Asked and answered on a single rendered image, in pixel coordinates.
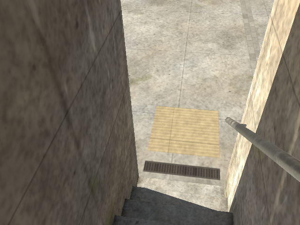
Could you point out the stairs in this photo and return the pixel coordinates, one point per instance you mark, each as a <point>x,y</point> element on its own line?
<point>157,201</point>

